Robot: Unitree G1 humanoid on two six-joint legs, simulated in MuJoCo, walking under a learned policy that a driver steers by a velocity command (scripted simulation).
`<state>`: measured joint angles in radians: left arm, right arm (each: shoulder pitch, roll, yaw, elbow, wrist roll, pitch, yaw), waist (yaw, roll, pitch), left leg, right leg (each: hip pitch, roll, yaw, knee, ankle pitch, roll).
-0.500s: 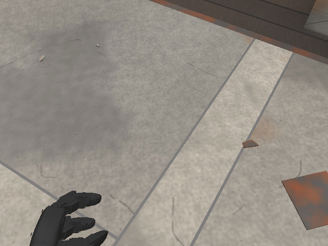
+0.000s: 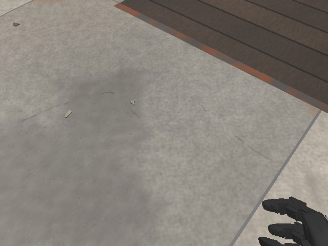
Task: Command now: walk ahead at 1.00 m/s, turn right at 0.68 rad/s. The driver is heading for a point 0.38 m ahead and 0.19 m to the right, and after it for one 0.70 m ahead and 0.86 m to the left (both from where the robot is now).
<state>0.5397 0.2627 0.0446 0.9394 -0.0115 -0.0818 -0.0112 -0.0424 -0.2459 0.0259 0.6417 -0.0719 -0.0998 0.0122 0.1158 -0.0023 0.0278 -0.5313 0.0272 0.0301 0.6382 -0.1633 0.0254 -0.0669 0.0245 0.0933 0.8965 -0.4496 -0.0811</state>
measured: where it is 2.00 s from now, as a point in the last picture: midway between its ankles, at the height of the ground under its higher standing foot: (196, 186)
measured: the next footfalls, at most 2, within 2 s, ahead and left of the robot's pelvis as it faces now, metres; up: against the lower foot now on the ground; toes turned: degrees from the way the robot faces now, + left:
right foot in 0.38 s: +0.55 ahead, -0.14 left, +0.00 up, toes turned -20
left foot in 0.84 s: +0.73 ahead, +0.05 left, +0.00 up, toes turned +4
